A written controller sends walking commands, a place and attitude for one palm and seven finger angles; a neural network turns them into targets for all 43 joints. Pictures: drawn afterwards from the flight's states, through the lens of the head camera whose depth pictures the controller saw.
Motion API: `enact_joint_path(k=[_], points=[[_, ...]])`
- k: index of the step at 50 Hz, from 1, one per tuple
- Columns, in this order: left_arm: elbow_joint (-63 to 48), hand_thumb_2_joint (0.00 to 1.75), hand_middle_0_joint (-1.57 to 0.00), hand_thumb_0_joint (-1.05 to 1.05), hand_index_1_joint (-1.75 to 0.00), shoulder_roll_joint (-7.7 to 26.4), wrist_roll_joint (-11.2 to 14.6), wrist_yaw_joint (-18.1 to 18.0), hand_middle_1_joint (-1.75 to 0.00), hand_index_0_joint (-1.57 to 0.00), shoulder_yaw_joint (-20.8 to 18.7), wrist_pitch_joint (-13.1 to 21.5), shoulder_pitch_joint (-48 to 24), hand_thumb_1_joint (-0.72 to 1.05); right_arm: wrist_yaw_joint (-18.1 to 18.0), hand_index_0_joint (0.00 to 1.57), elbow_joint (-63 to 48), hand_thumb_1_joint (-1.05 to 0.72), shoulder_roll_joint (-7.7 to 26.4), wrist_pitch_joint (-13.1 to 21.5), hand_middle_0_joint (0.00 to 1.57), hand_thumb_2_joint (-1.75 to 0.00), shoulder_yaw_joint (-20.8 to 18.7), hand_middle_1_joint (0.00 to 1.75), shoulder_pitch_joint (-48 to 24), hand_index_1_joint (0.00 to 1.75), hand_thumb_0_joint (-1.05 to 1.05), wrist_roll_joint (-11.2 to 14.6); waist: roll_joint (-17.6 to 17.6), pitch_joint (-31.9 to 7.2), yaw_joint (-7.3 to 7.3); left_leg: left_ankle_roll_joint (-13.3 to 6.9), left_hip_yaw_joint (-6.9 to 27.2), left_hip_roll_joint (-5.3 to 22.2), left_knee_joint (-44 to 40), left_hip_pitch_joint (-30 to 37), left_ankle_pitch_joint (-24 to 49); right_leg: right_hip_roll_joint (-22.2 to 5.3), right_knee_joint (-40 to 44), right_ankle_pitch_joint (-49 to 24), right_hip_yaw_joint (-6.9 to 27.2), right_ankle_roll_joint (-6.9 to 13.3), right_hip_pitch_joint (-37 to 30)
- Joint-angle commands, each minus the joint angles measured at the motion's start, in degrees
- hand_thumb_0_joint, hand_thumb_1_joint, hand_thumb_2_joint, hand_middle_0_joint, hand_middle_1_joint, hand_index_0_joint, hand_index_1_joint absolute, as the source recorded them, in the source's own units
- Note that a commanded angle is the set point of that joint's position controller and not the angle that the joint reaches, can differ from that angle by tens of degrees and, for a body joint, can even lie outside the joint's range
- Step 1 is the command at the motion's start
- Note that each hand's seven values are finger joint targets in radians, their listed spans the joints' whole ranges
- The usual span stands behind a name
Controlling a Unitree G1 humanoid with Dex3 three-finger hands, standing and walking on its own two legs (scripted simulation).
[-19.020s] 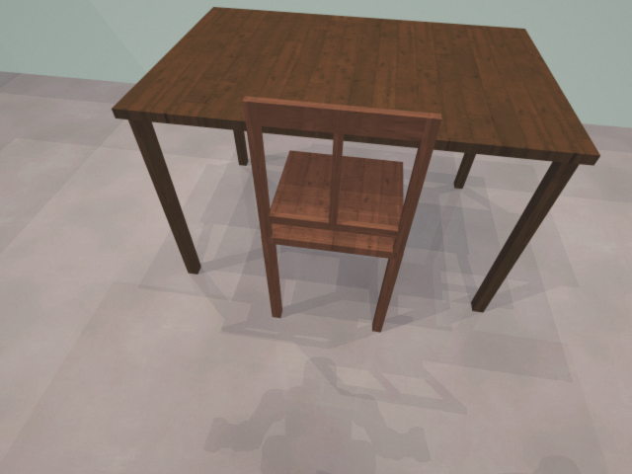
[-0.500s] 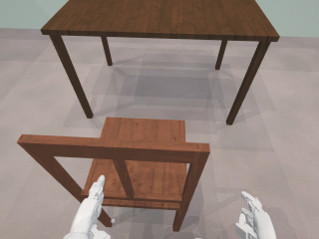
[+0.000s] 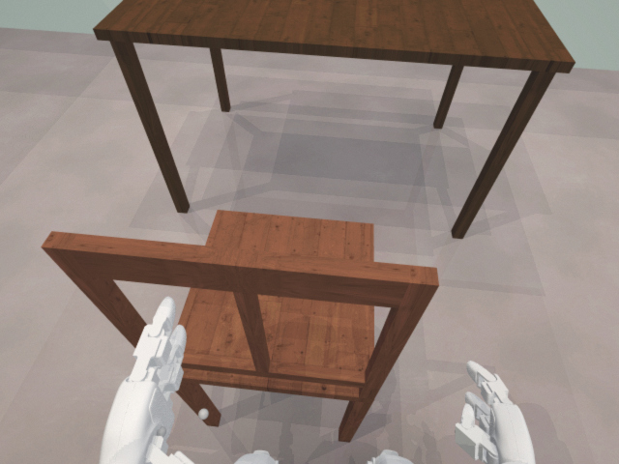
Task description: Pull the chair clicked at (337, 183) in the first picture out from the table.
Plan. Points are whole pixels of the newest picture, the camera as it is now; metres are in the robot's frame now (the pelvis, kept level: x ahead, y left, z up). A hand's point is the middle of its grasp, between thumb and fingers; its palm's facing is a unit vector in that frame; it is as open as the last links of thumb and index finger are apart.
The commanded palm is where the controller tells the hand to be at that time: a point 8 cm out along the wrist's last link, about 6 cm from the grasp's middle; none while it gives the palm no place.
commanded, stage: draw the hand back to the body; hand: left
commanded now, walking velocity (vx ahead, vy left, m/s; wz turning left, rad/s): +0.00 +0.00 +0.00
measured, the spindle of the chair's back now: (255, 333) +0.30 +0.10 -0.03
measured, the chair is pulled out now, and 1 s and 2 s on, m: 0.62 0.62 0.62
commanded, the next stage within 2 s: step back with the hand held close in 1.38 s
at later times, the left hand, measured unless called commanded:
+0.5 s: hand (111, 387) +0.18 +0.19 +0.13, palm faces +0.21 -0.91 -0.36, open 16.1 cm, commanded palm +0.14 +0.24 +0.16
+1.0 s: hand (2, 278) +0.22 +0.24 +0.23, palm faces +0.47 -0.76 -0.45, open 9.5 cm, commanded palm +0.17 +0.28 +0.25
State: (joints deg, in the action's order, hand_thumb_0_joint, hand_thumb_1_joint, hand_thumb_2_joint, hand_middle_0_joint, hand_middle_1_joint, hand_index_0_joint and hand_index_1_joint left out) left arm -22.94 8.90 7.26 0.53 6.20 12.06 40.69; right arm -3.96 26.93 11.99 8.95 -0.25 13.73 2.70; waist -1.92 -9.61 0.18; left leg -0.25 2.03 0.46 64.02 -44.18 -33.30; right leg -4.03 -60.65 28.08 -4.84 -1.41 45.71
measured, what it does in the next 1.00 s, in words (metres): rises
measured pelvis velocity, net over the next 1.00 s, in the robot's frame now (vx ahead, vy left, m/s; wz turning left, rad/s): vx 0.03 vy -0.02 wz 0.00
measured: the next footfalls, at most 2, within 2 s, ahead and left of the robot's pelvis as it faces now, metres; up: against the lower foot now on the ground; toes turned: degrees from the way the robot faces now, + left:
none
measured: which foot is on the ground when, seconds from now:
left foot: down 0.00-1.00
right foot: down 0.00-1.00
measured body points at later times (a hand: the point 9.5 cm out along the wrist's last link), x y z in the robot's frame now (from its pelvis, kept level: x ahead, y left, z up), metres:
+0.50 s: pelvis +0.02 -0.01 +0.04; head +0.02 -0.03 +0.49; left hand +0.16 +0.24 +0.15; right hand +0.20 -0.23 -0.04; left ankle -0.02 +0.11 -0.66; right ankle +0.01 -0.14 -0.66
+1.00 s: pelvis +0.03 -0.02 +0.07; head +0.02 -0.05 +0.52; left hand +0.19 +0.28 +0.26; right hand +0.22 -0.24 -0.02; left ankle -0.02 +0.11 -0.66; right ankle +0.01 -0.14 -0.66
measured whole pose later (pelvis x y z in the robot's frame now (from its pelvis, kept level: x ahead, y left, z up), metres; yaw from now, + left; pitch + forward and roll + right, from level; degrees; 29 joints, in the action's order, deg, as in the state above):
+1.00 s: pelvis +0.03 -0.02 +0.07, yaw +0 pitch -2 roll -1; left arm -25.0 20.7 3.3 -9.4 -18.7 1.5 28.6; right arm -5.6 37.7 12.7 8.3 0.5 10.1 1.7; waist -5.4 -0.2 -3.7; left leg 1.0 1.0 1.6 28.7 -6.2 -20.2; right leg -1.9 -28.2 16.7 -5.2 -0.5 9.1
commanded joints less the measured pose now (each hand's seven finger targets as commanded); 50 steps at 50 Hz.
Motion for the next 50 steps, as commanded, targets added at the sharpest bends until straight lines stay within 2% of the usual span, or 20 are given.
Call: enact_joint_path(k=[1, 3, 4, 6, 10, 13, 15, 16, 17, 18, 19, 21, 24, 27, 31, 39, 43, 45, 46, 50], points=[[-8.9, 0.20, 0.00, 0.00, 0.00, 4.2, -0.3, 3.7, 0.00, 0.00, -3.0, 12.1, 4.2, -0.55, 1.8, 0.20, -8.8, -0.90, 5.9, 1.7, 0.20, -0.90, -4.1, 0.30, -5.7, 0.30, 0.00, 0.1, -0.6, -6.6, -0.41, 0.5, 0.3, -0.3, -8.8, 2.1, 18.8, 2.4, 4.4, -10.9, -0.5, 2.6, -4.9], [-10.8, 0.20, 0.00, 0.00, 0.00, 5.0, 0.6, 4.9, 0.00, 0.00, -4.3, 8.8, 5.5, -0.55, 1.6, 0.20, -10.9, -0.90, 5.8, 0.1, 0.20, -0.90, -4.2, 0.30, -6.3, 0.30, 0.00, 0.7, -0.2, -7.8, -0.84, 0.2, -0.1, -0.2, -10.8, 3.3, 17.5, 2.3, 6.1, -10.5, -0.3, 2.4, -8.1], [-10.8, 0.20, 0.00, 0.00, 0.00, 6.5, 1.3, 4.9, 0.00, 0.00, -7.2, 6.7, 6.8, -0.55, 1.2, 0.20, -11.0, -0.90, 5.6, -0.7, 0.20, -0.90, -4.3, 0.30, -6.7, 0.30, 0.00, 0.9, 0.5, -8.7, -1.48, 0.1, -0.1, -0.2, -11.4, 3.5, 18.1, 2.4, 6.9, -11.3, -0.2, 2.5, -10.5], [-15.7, 0.20, 0.00, 0.00, 0.00, 6.5, 2.9, 4.6, 0.00, 0.00, -8.0, 4.5, 5.6, -0.55, 0.3, 0.20, -11.9, -0.90, 5.2, -1.4, 0.20, -0.90, -3.9, 0.30, -6.8, 0.30, 0.00, 1.4, 1.4, -8.6, -1.01, -0.1, -0.2, -0.2, -12.6, 5.0, 18.3, 2.4, 8.1, -12.2, -0.6, 2.1, -12.0], [-18.4, 0.20, 0.00, 0.00, 0.00, 8.3, 5.4, 3.6, 0.00, 0.00, -11.7, 4.0, 2.6, -0.55, -1.3, 0.20, -10.3, -0.90, 5.0, -1.0, 0.20, -0.90, -3.3, 0.30, -5.9, 0.30, 0.00, 1.4, 2.9, -6.5, 0.03, -0.5, 0.2, -0.1, -13.4, 6.4, 18.9, 2.6, 10.8, -13.4, -0.8, 1.7, -13.2], [-17.4, 0.25, -0.01, 0.00, -0.02, 9.0, 6.4, 4.9, -0.02, -0.01, -12.9, 4.9, 1.0, -0.44, -1.5, 0.20, -8.5, -0.90, 5.4, 0.5, 0.20, -0.90, -3.1, 0.30, -5.4, 0.30, 0.00, 1.5, 2.8, -5.7, 0.70, -0.5, 0.5, 0.0, -14.4, 8.7, 19.1, 2.4, 12.8, -13.5, -0.8, 1.5, -13.6], [-16.2, 0.29, -0.02, 0.00, -0.04, 9.5, 6.7, 6.3, -0.04, -0.02, -13.8, 4.5, 1.5, -0.37, -1.6, 0.20, -7.8, -0.90, 5.7, 1.6, 0.20, -0.90, -2.9, 0.30, -5.7, 0.30, 0.00, 1.6, 0.3, -5.3, 0.54, -0.5, 0.5, 0.0, -15.4, 10.5, 20.5, 2.1, 13.8, -14.9, -0.8, 1.6, -14.9], [-15.1, 0.31, -0.03, 0.00, -0.05, 19.6, -1.9, -1.9, -0.05, -0.03, -18.7, -2.1, 5.9, -0.33, -2.9, 0.20, -8.6, -0.90, 5.2, -0.2, 0.20, -0.90, -3.0, 0.30, -4.5, 0.30, 0.00, 0.5, -3.0, -7.8, -4.26, 0.3, 0.3, 2.5, -19.5, 12.8, 22.1, 0.1, 16.1, -15.4, 1.8, 3.2, -21.3], [-19.2, 0.32, -0.04, 0.00, -0.05, 12.7, -2.7, -4.4, -0.05, -0.04, -14.0, -5.0, 5.9, -0.30, -3.1, 0.20, -9.7, -0.90, 4.4, -0.4, 0.20, -0.90, -2.0, 0.30, -4.0, 0.30, 0.00, 0.2, -3.6, -4.5, -2.12, 0.4, 0.2, 2.0, -20.6, 13.7, 22.4, -0.3, 17.3, -16.6, 0.7, 3.0, -21.8], [-16.7, 0.34, -0.04, 0.00, -0.06, 12.0, -3.4, -6.3, -0.06, -0.04, -13.9, -7.2, 5.5, -0.26, -3.3, 0.20, -8.5, -0.90, 4.3, -1.1, 0.20, -0.90, -1.9, 0.30, -4.4, 0.30, 0.00, 0.2, -1.8, -1.6, -1.93, 0.4, 0.2, 2.4, -21.4, 13.9, 22.3, -0.1, 18.1, -16.5, 0.2, 2.9, -22.3], [-16.7, 0.36, -0.04, 0.00, -0.07, 13.1, -3.8, -7.6, -0.07, -0.04, -14.9, -8.6, 4.2, -0.22, -3.5, 0.20, -8.2, -0.90, 4.7, -1.4, 0.20, -0.90, -1.9, 0.30, -4.9, 0.30, 0.00, 0.1, -0.4, -1.4, -2.12, 0.3, 0.3, 2.3, -22.1, 14.5, 22.6, 0.1, 19.5, -17.0, 0.2, 3.0, -23.8], [-17.4, 0.39, -0.05, 0.00, -0.08, 13.6, -4.4, -9.2, -0.08, -0.05, -15.0, -9.8, 2.1, -0.15, -3.8, 0.20, -7.4, -0.90, 4.8, -1.5, 0.20, -0.90, -1.4, 0.30, -5.5, 0.30, 0.00, -0.2, -1.3, 0.5, -1.86, 0.2, 0.0, 2.4, -24.0, 17.4, 22.9, 0.0, 21.3, -17.8, 0.0, 2.9, -25.2], [-17.5, 0.44, -0.07, 0.00, -0.10, 16.1, -4.7, -11.0, -0.10, -0.07, -17.1, -10.5, -2.6, -0.04, -4.1, 0.20, -6.1, -0.90, 5.4, -0.6, 0.20, -0.90, -0.8, 0.30, -6.5, 0.30, 0.00, -0.4, -0.5, 2.8, -1.98, 0.1, 0.4, 2.3, -27.2, 20.3, 22.8, -0.1, 25.1, -17.7, 0.0, 2.9, -28.3], [-16.9, 0.50, -0.08, 0.00, -0.13, 15.8, -5.0, -11.5, -0.13, -0.08, -17.7, -10.1, -4.8, 0.07, -3.9, 0.20, -4.8, -0.90, 5.5, 0.5, 0.20, -0.90, -0.5, 0.30, -7.0, 0.30, 0.00, -0.5, -1.4, 4.5, -2.14, 0.1, 0.5, 2.4, -30.4, 24.4, 23.6, -0.2, 27.5, -18.3, -0.1, 2.8, -30.0], [-14.4, 0.57, -0.10, 0.00, -0.16, 17.2, -4.9, -11.8, -0.16, -0.10, -21.1, -9.5, -7.1, 0.21, -3.4, 0.20, -2.7, -0.90, 5.6, 1.5, 0.20, -0.90, -0.5, 0.30, -8.3, 0.30, 0.00, -0.7, -1.4, 7.0, -2.68, 0.2, 0.3, 2.4, -33.8, 26.9, 24.0, -0.1, 30.7, -19.1, 0.1, 2.9, -32.9], [-14.6, 0.71, -0.15, 0.00, -0.22, 19.7, -4.5, -11.5, -0.22, -0.15, -26.9, -7.9, -11.4, 0.50, -2.2, 0.20, -0.3, -0.90, 5.9, 2.4, 0.20, -0.90, -0.9, 0.30, -10.0, 0.30, 0.00, -1.1, -2.9, 6.6, -3.47, 0.2, -0.3, 2.8, -37.8, 31.8, 29.7, -0.1, 34.0, -24.7, 0.7, 3.0, -38.0], [-14.0, 0.78, -0.16, 0.00, -0.25, 20.9, -4.3, -11.5, -0.25, -0.16, -29.7, -7.2, -13.5, 0.65, -2.0, 0.20, 0.7, -0.90, 6.0, 2.3, 0.20, -0.90, -1.2, 0.30, -10.0, 0.30, 0.00, -1.3, -0.2, 6.0, -3.53, -0.1, -0.9, 3.0, -38.5, 34.0, 31.8, -0.1, 34.9, -27.3, 0.9, 2.6, -39.2], [-13.6, 0.81, -0.18, 0.00, -0.26, 21.6, -4.2, -11.5, -0.26, -0.18, -31.2, -7.1, -15.0, 0.72, -1.9, 0.20, 1.3, -0.90, 5.9, 2.3, 0.20, -0.90, -1.2, 0.30, -10.1, 0.30, 0.00, -1.2, -1.6, 6.3, -3.54, 0.0, -1.2, 2.9, -38.9, 34.5, 32.3, -0.2, 35.6, -27.9, 1.1, 2.6, -39.8], [-12.7, 0.83, -0.18, 0.00, -0.27, 22.0, -4.1, -11.5, -0.27, -0.18, -32.0, -6.9, -15.1, 0.75, -1.9, 0.20, 1.6, -0.90, 6.0, 2.1, 0.20, -0.90, -1.5, 0.30, -10.1, 0.30, 0.00, -1.2, -0.2, 6.3, -3.55, -0.2, -1.4, 3.0, -38.8, 35.1, 32.9, -0.1, 35.7, -28.9, 1.2, 2.5, -39.7], [-13.8, 0.90, -0.20, 0.00, -0.30, 24.1, -4.0, -11.4, -0.30, -0.20, -34.5, -6.2, -19.4, 0.90, -1.6, 0.20, 2.3, -0.90, 6.3, 2.5, 0.20, -0.90, -1.5, 0.30, -10.5, 0.30, 0.00, -1.2, -3.2, 5.5, -3.74, -0.1, -1.4, 2.9, -39.5, 36.4, 33.8, -0.3, 36.3, -29.2, 1.3, 2.6, -40.8]])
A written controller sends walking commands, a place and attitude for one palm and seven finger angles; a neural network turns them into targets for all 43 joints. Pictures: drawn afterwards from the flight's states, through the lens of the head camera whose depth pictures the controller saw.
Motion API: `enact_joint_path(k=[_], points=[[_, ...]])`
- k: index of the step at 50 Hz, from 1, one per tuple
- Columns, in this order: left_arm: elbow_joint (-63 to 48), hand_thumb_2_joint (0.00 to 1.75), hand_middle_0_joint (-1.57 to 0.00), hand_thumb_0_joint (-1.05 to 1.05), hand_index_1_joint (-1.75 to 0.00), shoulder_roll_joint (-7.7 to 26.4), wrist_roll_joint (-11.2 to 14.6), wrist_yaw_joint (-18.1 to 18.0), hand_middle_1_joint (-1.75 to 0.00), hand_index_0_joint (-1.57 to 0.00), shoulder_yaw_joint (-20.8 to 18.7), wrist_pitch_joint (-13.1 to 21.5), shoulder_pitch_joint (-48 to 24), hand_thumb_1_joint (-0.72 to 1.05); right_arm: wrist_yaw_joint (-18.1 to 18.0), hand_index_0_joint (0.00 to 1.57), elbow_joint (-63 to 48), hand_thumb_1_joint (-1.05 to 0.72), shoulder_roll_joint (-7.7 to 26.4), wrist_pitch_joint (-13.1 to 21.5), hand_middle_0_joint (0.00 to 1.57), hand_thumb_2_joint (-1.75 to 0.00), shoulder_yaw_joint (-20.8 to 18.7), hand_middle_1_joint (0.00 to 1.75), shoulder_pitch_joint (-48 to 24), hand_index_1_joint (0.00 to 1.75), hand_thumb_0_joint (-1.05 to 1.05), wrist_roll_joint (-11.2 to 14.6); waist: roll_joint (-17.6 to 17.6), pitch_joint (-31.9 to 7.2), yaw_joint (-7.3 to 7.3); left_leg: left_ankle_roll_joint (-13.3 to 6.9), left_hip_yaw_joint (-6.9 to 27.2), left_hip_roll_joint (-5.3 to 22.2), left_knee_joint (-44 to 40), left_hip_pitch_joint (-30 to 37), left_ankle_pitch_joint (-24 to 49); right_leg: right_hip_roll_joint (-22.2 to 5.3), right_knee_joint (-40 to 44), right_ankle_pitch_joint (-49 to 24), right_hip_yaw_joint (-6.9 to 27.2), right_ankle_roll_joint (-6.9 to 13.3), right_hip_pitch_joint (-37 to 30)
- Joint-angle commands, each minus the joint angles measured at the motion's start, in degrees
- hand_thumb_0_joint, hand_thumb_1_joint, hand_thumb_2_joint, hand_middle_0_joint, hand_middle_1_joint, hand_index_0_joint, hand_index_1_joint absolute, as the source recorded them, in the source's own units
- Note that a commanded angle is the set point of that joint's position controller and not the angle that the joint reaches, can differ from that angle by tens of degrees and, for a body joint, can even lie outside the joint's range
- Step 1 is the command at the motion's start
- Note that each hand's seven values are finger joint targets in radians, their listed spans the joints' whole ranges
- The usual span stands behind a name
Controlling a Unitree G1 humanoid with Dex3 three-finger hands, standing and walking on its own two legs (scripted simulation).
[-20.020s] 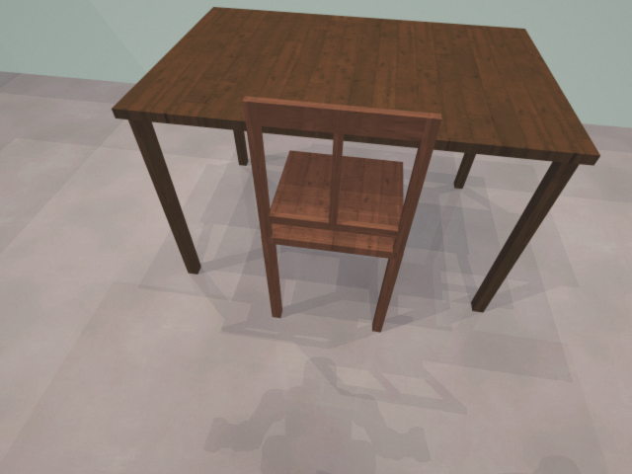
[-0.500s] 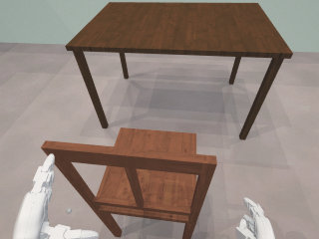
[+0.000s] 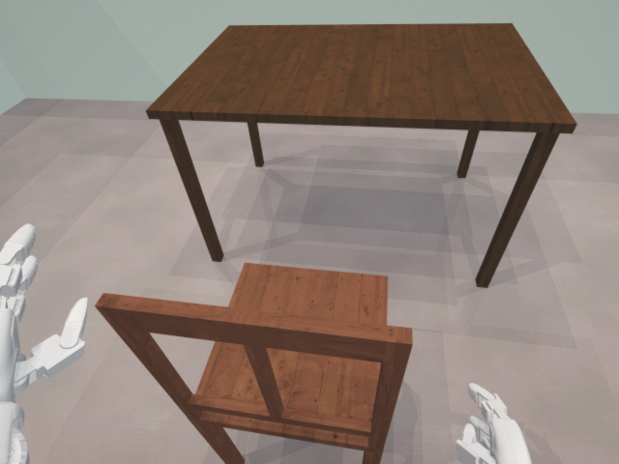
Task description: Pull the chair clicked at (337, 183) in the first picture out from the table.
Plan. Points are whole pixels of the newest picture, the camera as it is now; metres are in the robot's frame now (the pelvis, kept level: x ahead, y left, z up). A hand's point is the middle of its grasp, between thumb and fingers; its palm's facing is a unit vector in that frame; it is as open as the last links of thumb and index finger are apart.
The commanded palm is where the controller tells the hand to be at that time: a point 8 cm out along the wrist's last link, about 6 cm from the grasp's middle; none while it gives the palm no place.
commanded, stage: draw the hand back to the body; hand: left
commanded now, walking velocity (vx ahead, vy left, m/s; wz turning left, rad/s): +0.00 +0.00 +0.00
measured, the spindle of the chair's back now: (266, 381) +0.27 +0.12 -0.10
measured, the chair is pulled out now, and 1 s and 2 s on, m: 0.62 0.62 0.62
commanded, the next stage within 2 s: step back with the hand held close in 0.38 s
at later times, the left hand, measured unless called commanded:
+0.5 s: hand (68, 327) +0.19 +0.26 +0.16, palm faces +0.47 -0.77 -0.44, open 7.4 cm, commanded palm +0.14 +0.30 +0.18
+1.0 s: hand (34, 376) +0.15 +0.27 +0.16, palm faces +0.39 -0.76 -0.52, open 7.4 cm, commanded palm +0.09 +0.31 +0.18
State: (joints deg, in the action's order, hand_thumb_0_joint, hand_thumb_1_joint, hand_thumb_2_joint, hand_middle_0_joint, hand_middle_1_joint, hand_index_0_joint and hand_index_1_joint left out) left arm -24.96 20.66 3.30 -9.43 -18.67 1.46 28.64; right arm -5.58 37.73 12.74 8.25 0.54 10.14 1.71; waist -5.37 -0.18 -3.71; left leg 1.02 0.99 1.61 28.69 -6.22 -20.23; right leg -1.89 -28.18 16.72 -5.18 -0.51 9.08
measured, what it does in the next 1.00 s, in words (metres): shifts its weight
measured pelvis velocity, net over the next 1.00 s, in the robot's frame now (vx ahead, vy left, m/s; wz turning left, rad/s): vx -0.06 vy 0.01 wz -0.04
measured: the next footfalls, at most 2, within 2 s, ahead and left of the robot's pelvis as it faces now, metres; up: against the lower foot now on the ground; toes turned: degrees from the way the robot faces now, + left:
right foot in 1.96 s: -0.13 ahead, -0.13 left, +0.00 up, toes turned -2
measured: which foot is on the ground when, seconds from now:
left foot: down 0.00-1.00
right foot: down 0.00-1.00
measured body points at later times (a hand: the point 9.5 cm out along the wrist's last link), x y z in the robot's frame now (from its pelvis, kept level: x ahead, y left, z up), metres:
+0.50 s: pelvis +0.00 +0.00 +0.00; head -0.01 -0.03 +0.45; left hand +0.16 +0.30 +0.19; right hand +0.19 -0.23 -0.09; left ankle -0.05 +0.13 -0.74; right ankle -0.02 -0.12 -0.74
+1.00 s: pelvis -0.06 +0.01 +0.00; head -0.04 +0.00 +0.45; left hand +0.12 +0.31 +0.19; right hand +0.10 -0.23 -0.10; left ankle -0.05 +0.13 -0.74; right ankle -0.02 -0.12 -0.74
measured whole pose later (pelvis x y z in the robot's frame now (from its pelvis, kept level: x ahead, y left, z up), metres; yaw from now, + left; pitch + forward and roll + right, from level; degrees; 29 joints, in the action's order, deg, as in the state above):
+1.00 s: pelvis -0.06 +0.01 +0.00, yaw -2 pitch -1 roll +0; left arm -29.0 23.5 2.8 -9.9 -23.4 5.5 33.2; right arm -6.1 34.5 11.8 1.4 -1.3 10.4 2.0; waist -2.1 2.9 -0.7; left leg 0.0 -1.5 0.8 30.1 -13.9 -15.6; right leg -2.5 -28.3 10.6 -2.6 -1.1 17.1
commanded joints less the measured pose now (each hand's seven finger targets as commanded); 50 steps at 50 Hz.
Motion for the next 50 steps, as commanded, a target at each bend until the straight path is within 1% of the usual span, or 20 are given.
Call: enact_joint_path(k=[1, 2, 3, 8, 9, 13, 14, 22, 24, 25, 26, 28, 29, 31, 34, 37, 39, 43, 49, 50], points=[[-8.9, 0.90, -0.20, 0.00, -0.30, 10.5, 0.1, -1.4, -0.30, -0.20, -8.8, 4.2, -4.7, 0.90, 0.0, 0.20, -8.2, -0.90, 5.5, 3.0, 0.20, -0.90, -2.5, 0.30, -6.9, 0.30, 0.00, -0.3, 1.6, -3.2, 0.17, -1.5, -0.6, 1.8, -4.2, -1.6, 21.4, -2.4, 3.6, -18.8, 1.5, 1.6, -4.1], [-7.2, 0.90, -0.20, 0.00, -0.30, 8.8, 0.3, -1.0, -0.30, -0.20, -7.5, 4.0, -3.6, 0.90, 0.2, 0.20, -8.2, -0.90, 5.6, 2.7, 0.20, -0.90, -2.6, 0.30, -7.0, 0.30, 0.00, -0.2, 4.6, -2.8, 0.24, -1.6, -0.7, 2.0, -4.3, -1.8, 21.5, -2.3, 3.7, -19.1, 1.3, 1.4, -4.1], [-6.9, 0.90, -0.20, 0.00, -0.30, 8.3, 0.3, -0.7, -0.30, -0.20, -6.7, 4.0, -3.5, 0.90, 0.3, 0.20, -8.4, -0.90, 5.8, 2.3, 0.20, -0.90, -2.8, 0.30, -7.3, 0.30, 0.00, -0.1, 5.3, -2.7, 0.30, -1.7, -0.9, 2.1, -4.3, -1.8, 21.4, -2.4, 3.9, -19.0, 1.4, 1.3, -3.9], [-10.6, 0.90, -0.20, 0.00, -0.30, 10.7, 0.1, -0.8, -0.30, -0.20, -8.3, 4.6, -3.9, 0.90, 0.3, 0.20, -8.6, -0.90, 6.0, 2.0, 0.20, -0.90, -3.1, 0.30, -7.6, 0.30, 0.00, -0.2, 3.4, -5.5, -0.06, -1.8, -0.9, 1.9, -4.4, -1.1, 22.1, -2.5, 3.7, -20.3, 1.7, 1.4, -5.6], [-11.9, 0.90, -0.20, 0.00, -0.30, 11.6, 0.1, -0.9, -0.30, -0.20, -8.9, 4.5, -4.9, 0.90, 0.3, 0.20, -8.5, -0.90, 6.0, 2.1, 0.20, -0.90, -3.0, 0.30, -7.8, 0.30, 0.00, -0.1, 0.4, -5.4, 0.11, -1.6, -0.9, 1.7, -4.5, -1.2, 21.7, -2.5, 3.9, -19.9, 2.1, 1.6, -5.7], [-12.6, 0.90, -0.20, 0.00, -0.30, 11.7, 0.1, -1.1, -0.30, -0.20, -9.3, 4.7, -4.3, 0.90, 0.1, 0.20, -8.6, -0.90, 5.7, 2.5, 0.20, -0.90, -2.9, 0.30, -7.5, 0.30, 0.00, -0.1, 2.1, -5.8, -0.11, -1.5, -0.8, 1.9, -4.4, -0.7, 23.4, -2.4, 3.5, -20.9, 1.7, 1.6, -5.7], [-12.2, 0.90, -0.20, 0.00, -0.30, 12.0, 0.1, -1.1, -0.30, -0.20, -9.6, 4.3, -5.2, 0.90, 0.0, 0.20, -8.3, -0.90, 5.7, 2.5, 0.20, -0.90, -2.9, 0.30, -7.7, 0.30, 0.00, 0.0, 0.2, -5.0, 0.27, -1.3, -0.8, 1.9, -4.7, -0.9, 21.9, -2.4, 4.0, -19.4, 1.9, 1.7, -5.3], [-10.2, 0.90, -0.20, 0.00, -0.30, 9.8, 0.1, -0.8, -0.30, -0.20, -7.7, 4.0, -4.4, 0.90, 0.2, 0.20, -8.3, -0.90, 5.9, 2.3, 0.20, -0.90, -2.9, 0.30, -7.5, 0.30, 0.00, 0.0, 3.4, -3.5, 0.27, -1.5, -0.7, 2.2, -5.0, -1.1, 22.2, -2.1, 3.9, -18.9, 1.5, 1.5, -4.3], [-11.1, 0.90, -0.20, 0.00, -0.30, 10.3, 0.1, -0.7, -0.30, -0.20, -7.9, 3.9, -5.9, 0.90, 0.2, 0.20, -8.3, -0.90, 6.1, 2.3, 0.20, -0.90, -2.9, 0.30, -7.7, 0.30, 0.00, 0.0, 0.9, -3.4, 0.48, -1.3, -0.5, 2.1, -5.3, -1.3, 21.1, -2.1, 4.1, -17.4, 1.8, 1.7, -4.2], [-11.2, 0.90, -0.20, 0.00, -0.30, 8.5, -0.1, -0.6, -0.30, -0.20, -5.8, 4.0, -5.9, 0.90, 0.3, 0.20, -8.4, -0.90, 5.8, 2.5, 0.20, -0.90, -2.6, 0.30, -7.6, 0.30, 0.00, -0.1, 0.6, -2.7, 0.49, -1.4, -0.6, 2.1, -5.4, -1.3, 21.2, -2.2, 4.1, -17.4, 1.6, 1.7, -3.6], [-14.7, 0.90, -0.20, 0.00, -0.30, 16.9, 0.8, -0.4, -0.30, -0.20, -14.4, 6.7, -13.6, 0.90, 0.2, 0.20, -10.1, -0.90, 7.3, 0.7, 0.20, -0.90, -3.4, 0.30, -5.1, 0.30, 0.00, 0.2, 1.8, 3.0, 2.40, -2.3, -0.2, 3.3, -4.3, -4.2, 17.8, -4.5, 7.7, -23.1, 8.9, 2.2, 1.3], [-7.5, 0.90, -0.20, 0.00, -0.30, 9.9, 0.1, 0.6, -0.30, -0.20, -9.4, 6.6, -5.1, 0.90, 0.4, 0.20, -9.7, -0.90, 6.7, -1.3, 0.20, -0.90, -3.4, 0.30, -5.3, 0.30, 0.00, -0.3, 4.8, -0.1, 3.19, -1.9, 0.2, 3.1, -4.5, -2.8, 17.2, -5.5, 6.6, -24.8, 8.3, 2.4, -0.9], [-9.6, 0.90, -0.20, 0.00, -0.30, 10.8, 0.1, 0.7, -0.30, -0.20, -9.9, 7.0, -5.3, 0.90, 0.5, 0.20, -10.4, -0.90, 6.9, -1.8, 0.20, -0.90, -3.6, 0.30, -5.7, 0.30, 0.00, -0.3, 2.9, -1.5, 3.07, -2.0, 0.1, 3.4, -5.1, -2.5, 18.6, -5.7, 5.9, -25.8, 8.2, 2.2, -1.9], [-9.5, 0.90, -0.20, 0.00, -0.30, 10.0, -0.3, 0.4, -0.30, -0.20, -9.6, 7.1, -1.4, 0.90, 0.5, 0.20, -11.3, -0.90, 6.6, -3.0, 0.20, -0.90, -3.6, 0.30, -6.3, 0.30, 0.00, -0.3, 2.3, -4.3, 2.79, -2.0, 0.4, 4.3, -5.4, -1.7, 24.3, -5.5, 3.9, -27.4, 7.1, 1.9, -3.5], [-11.7, 0.90, -0.20, 0.00, -0.30, 11.7, -0.4, -0.3, -0.30, -0.20, -11.4, 7.1, 1.7, 0.90, 0.3, 0.20, -12.3, -0.90, 6.2, -4.3, 0.20, -0.90, -4.0, 0.30, -7.1, 0.30, 0.00, -0.2, 1.9, -7.8, 2.72, -2.1, 0.9, 5.2, -5.2, -1.0, 30.6, -5.5, 1.8, -29.6, 6.3, 1.6, -4.7], [-13.9, 0.90, -0.20, 0.00, -0.30, 12.2, -0.4, -0.8, -0.30, -0.20, -12.0, 7.2, 3.6, 0.90, 0.1, 0.20, -13.3, -0.90, 5.7, -5.0, 0.20, -0.90, -4.1, 0.30, -6.8, 0.30, 0.00, -0.1, 2.7, -8.6, 2.54, -2.0, 1.4, 6.1, -4.8, -2.6, 32.3, -5.3, 0.4, -28.1, 5.7, 1.3, -4.3], [-14.2, 0.90, -0.20, 0.00, -0.30, 13.6, -0.3, -1.3, -0.30, -0.20, -13.4, 7.1, 4.3, 0.90, -0.3, 0.20, -13.0, -0.90, 5.6, -5.0, 0.20, -0.90, -4.5, 0.30, -7.0, 0.30, 0.00, 0.2, 1.8, -8.8, 2.58, -2.1, 1.7, 6.3, -5.0, -3.3, 30.5, -5.5, 0.0, -26.5, 6.1, 1.3, -3.6], [-14.6, 0.90, -0.20, 0.00, -0.30, 12.9, -0.2, -1.8, -0.30, -0.20, -12.9, 7.3, 5.0, 0.90, -0.5, 0.20, -13.3, -0.90, 5.4, -4.7, 0.20, -0.90, -4.3, 0.30, -6.3, 0.30, 0.00, 0.1, 2.1, -7.7, 2.47, -2.3, 2.6, 6.7, -5.1, -7.7, 24.7, -5.0, -0.4, -21.7, 5.9, 1.0, -2.7], [-14.8, 0.90, -0.20, 0.00, -0.30, 13.2, -0.5, -2.5, -0.30, -0.20, -12.7, 7.6, 3.1, 0.90, -1.1, 0.20, -12.2, -0.90, 5.8, -3.5, 0.20, -0.90, -4.4, 0.30, -5.3, 0.30, 0.00, -0.1, 2.4, -4.7, 2.85, -2.5, 2.9, 5.4, -4.7, -13.5, 8.7, -5.2, 2.4, -14.5, 8.6, 1.4, -0.1], [-14.8, 0.90, -0.20, 0.00, -0.30, 11.8, -0.5, -2.5, -0.30, -0.20, -11.4, 7.6, 3.0, 0.90, -1.0, 0.20, -12.5, -0.90, 5.7, -3.4, 0.20, -0.90, -4.2, 0.30, -4.6, 0.30, 0.00, -0.1, 3.4, -4.6, 2.91, -2.4, 2.6, 4.9, -4.3, -13.8, 5.9, -5.4, 3.2, -11.4, 9.3, 1.5, 0.9]])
